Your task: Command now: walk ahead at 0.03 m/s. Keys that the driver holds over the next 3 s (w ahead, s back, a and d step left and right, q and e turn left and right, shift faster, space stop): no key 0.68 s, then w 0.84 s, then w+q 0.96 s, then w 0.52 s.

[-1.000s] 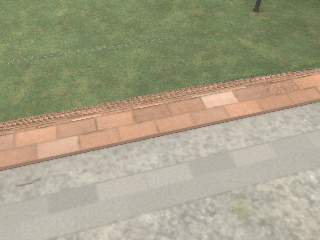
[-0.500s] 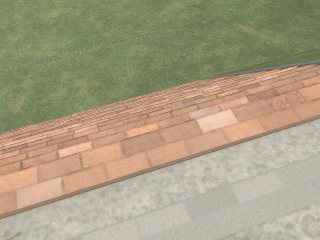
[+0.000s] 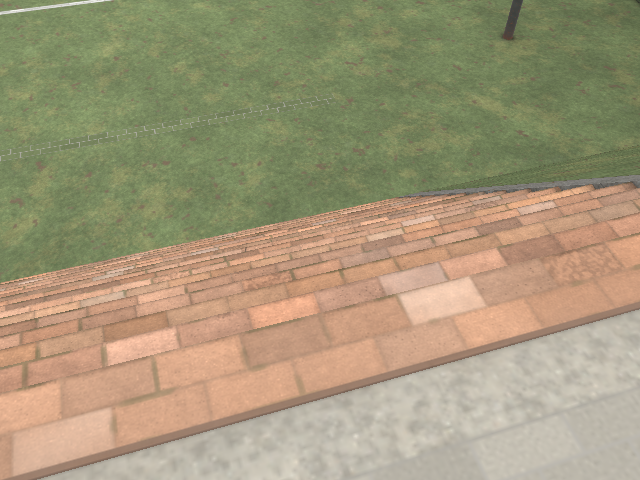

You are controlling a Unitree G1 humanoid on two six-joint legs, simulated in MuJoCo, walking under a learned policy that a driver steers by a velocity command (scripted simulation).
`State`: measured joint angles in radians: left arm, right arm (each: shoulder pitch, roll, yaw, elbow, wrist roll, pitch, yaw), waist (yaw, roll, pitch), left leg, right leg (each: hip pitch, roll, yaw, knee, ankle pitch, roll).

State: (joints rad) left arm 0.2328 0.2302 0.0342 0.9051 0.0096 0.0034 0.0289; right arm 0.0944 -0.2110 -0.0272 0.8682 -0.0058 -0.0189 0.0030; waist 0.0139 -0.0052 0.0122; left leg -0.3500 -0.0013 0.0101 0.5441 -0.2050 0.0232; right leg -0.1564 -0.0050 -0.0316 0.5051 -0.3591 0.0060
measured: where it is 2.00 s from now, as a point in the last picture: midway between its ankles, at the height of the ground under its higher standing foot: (332, 459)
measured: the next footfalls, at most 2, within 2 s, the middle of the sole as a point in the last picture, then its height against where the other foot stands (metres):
right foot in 1.44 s outside the picture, level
left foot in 2.00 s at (279, 392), level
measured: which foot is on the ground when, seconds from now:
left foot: down 0.00-1.00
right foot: down 0.00-0.96, up 0.98-1.00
